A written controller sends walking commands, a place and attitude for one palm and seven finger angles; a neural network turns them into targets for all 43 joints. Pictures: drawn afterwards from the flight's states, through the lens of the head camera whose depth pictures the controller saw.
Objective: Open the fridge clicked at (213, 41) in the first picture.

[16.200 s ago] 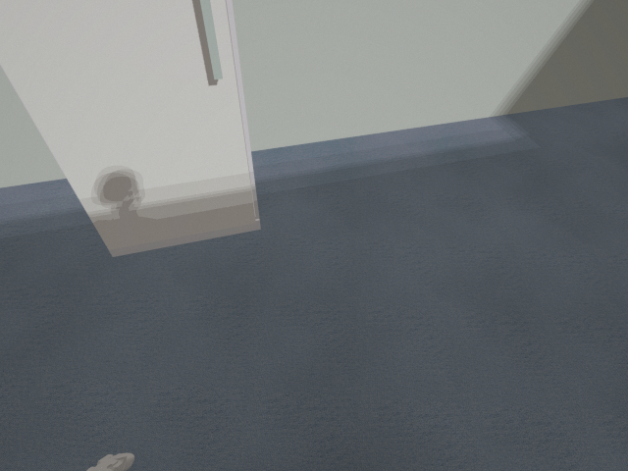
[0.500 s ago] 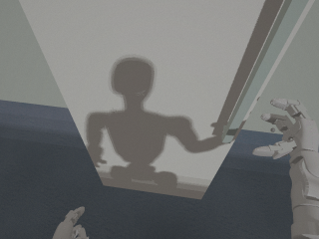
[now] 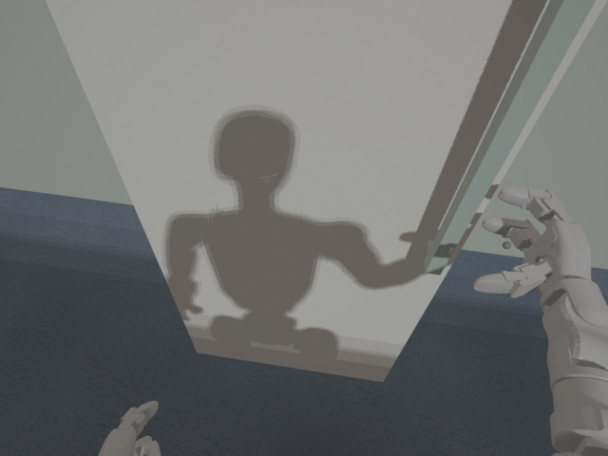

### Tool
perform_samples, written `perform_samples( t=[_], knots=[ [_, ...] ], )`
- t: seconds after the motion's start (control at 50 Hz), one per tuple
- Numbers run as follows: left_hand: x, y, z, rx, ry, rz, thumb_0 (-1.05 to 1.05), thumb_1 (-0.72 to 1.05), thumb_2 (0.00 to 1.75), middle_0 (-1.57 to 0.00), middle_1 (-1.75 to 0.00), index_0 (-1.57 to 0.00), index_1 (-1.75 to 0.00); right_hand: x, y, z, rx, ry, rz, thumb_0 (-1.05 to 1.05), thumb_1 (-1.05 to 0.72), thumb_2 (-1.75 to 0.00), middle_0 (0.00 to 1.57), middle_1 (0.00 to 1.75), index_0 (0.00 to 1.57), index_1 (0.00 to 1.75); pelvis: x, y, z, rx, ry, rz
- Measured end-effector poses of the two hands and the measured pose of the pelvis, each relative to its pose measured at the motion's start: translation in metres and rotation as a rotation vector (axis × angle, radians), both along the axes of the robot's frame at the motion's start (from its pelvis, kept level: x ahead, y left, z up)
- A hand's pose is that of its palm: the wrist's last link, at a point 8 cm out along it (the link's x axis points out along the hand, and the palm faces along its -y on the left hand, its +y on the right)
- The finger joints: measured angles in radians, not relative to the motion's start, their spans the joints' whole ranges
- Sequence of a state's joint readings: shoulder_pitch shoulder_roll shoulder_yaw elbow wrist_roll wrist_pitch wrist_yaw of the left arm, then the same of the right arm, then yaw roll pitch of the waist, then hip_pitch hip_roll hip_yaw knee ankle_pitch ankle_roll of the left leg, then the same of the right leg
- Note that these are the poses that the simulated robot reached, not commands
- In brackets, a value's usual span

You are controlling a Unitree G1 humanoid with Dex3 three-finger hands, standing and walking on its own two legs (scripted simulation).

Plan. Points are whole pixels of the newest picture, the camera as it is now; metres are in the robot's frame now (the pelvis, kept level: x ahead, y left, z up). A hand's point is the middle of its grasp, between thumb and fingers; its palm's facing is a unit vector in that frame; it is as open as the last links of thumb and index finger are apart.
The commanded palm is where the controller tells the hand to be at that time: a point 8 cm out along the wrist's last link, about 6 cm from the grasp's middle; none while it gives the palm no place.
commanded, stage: move the hooked fingers beside the handle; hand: right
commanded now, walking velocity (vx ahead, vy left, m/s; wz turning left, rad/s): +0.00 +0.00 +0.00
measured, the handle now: (484, 152) +0.45 -0.18 +0.21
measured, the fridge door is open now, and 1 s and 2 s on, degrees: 0 0 0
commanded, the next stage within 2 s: feel for the door with the fingertips in 1.56 s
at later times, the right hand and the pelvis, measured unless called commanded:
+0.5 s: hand (506, 252) +0.37 -0.22 +0.11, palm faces +0.11 +0.99 +0.01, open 14.0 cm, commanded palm +0.33 -0.27 +0.12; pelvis +0.01 +0.00 +0.00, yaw +1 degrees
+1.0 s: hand (514, 242) +0.37 -0.22 +0.13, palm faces +0.10 +0.99 -0.01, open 14.0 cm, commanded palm +0.33 -0.27 +0.12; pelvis +0.00 +0.00 +0.00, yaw +0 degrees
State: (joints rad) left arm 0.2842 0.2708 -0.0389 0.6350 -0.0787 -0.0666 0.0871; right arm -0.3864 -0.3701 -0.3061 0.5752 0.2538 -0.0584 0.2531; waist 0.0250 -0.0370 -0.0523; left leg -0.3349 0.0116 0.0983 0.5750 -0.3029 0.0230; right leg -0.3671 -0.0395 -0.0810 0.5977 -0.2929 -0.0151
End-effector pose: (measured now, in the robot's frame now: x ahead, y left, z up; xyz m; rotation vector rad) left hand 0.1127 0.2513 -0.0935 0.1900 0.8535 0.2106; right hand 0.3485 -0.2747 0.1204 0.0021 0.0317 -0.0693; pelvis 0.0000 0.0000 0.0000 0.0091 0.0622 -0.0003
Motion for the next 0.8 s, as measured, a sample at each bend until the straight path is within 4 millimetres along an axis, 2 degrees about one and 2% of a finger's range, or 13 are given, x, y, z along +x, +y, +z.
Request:
perform_samples(
  t=[0.1, 0.2, 0.28, 0.36, 0.48, 0.66, 0.8],
  knots=[
    [0.001, 0.0, 0.002, 0.001, -0.004, 0.002, 0.01, 0.9, 0.9, -0.2, -0.3, -0.2, -0.3, -0.005, 0.004, -0.01, 0.003, 0.0, -0.018, -0.01, 0.5, -0.3, 0.3, 1.2, 0.3, 1.2, 0.001, 0.0, 0.0, -0.002, 0.003, 0.009],
    [0.003, -0.001, 0.003, 0.008, -0.006, -0.004, 0.01, 0.9, 0.9, -0.2, -0.3, -0.2, -0.3, -0.005, 0.0, 0.004, -0.019, -0.081, -0.049, -0.02, 0.5, -0.3, 0.3, 1.2, 0.3, 1.2, 0.002, 0.001, 0.0, 0.0, -0.006, 0.009],
    [0.006, -0.002, 0.003, 0.005, -0.006, -0.006, 0.01, 0.9, 0.9, -0.2, -0.3, -0.2, -0.3, 0.001, -0.004, 0.009, -0.021, -0.067, -0.033, -0.01, 0.5, -0.3, 0.3, 1.2, 0.3, 1.2, 0.003, 0.0, 0.001, 0.002, -0.006, 0.002],
    [0.008, -0.002, 0.003, -0.001, -0.01, -0.004, 0.01, 0.9, 0.9, -0.2, -0.3, -0.2, -0.3, 0.002, -0.001, 0.002, -0.003, -0.01, -0.004, -0.01, 0.5, -0.3, 0.3, 1.2, 0.3, 1.2, 0.004, -0.001, 0.001, 0.001, 0.002, 0.003],
    [0.012, -0.002, 0.005, 0.001, -0.021, -0.004, 0.01, 0.9, 0.9, -0.2, -0.3, -0.2, -0.3, -0.008, 0.001, -0.008, 0.007, -0.018, -0.026, -0.01, 0.5, -0.3, 0.3, 1.2, 0.3, 1.2, 0.006, -0.001, 0.001, -0.002, 0.001, 0.012],
    [0.018, -0.004, 0.007, 0.001, -0.039, -0.02, 0.01, 0.9, 0.9, -0.2, -0.3, -0.2, -0.3, -0.015, -0.008, 0.011, -0.02, -0.076, -0.036, -0.01, 0.5, -0.3, 0.3, 1.2, 0.3, 1.2, 0.005, 0.0, 0.001, 0.002, -0.017, 0.001],
    [0.019, -0.005, 0.007, 0.003, -0.043, -0.027, 0.01, 0.9, 0.9, -0.2, -0.3, -0.2, -0.3, -0.013, -0.002, -0.006, 0.01, 0.011, -0.013, -0.01, 0.5, -0.3, 0.3, 1.2, 0.3, 1.2, 0.0, -0.001, 0.001, 0.002, -0.01, -0.006]
  ],
)
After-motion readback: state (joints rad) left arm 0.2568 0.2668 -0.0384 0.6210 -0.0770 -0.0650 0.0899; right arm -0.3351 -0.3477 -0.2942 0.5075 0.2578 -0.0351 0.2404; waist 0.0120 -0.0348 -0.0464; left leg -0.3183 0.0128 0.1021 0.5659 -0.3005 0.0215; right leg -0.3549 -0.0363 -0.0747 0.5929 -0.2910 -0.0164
